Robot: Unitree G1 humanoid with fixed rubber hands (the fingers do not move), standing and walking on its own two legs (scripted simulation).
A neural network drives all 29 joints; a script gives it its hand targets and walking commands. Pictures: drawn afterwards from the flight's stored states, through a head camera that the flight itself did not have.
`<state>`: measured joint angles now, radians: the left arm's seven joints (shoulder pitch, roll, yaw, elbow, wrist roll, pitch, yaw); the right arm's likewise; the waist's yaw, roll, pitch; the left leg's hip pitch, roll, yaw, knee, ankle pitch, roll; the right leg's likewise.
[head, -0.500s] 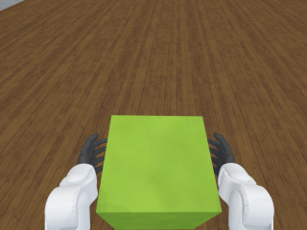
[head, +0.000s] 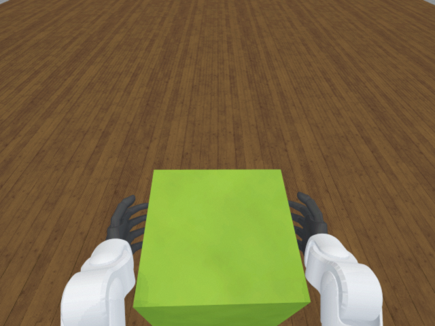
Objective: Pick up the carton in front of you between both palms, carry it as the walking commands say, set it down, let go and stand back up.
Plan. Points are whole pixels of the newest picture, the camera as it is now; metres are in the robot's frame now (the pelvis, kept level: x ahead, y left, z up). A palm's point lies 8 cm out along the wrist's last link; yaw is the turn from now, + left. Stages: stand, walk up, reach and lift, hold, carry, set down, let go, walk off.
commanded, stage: carry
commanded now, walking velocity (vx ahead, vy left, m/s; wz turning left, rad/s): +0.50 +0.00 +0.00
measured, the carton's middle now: (217, 256) +0.24 +0.00 +0.03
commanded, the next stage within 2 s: none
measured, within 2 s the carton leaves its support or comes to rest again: neither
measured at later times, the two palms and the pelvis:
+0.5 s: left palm (148, 143) +0.48 +0.15 +0.09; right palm (281, 138) +0.49 -0.15 +0.10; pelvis +0.25 -0.01 -0.01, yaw +1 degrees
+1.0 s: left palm (154, 134) +0.53 +0.14 +0.08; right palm (279, 134) +0.52 -0.16 +0.09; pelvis +0.29 -0.01 -0.01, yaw -1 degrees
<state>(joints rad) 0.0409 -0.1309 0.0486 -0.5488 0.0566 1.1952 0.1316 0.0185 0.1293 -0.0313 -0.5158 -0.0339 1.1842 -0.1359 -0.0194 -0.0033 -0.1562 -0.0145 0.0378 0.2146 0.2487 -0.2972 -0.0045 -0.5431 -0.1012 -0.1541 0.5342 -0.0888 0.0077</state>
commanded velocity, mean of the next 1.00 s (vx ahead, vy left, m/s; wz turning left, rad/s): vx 0.00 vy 0.00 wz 0.00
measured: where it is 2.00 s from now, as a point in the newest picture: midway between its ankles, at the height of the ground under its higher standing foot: outside the picture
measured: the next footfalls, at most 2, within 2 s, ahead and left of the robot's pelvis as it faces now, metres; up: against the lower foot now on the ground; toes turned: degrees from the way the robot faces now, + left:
right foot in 0.06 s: +0.22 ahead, -0.12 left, +0.00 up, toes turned -7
left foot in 0.42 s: +0.33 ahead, +0.11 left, +0.00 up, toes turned -21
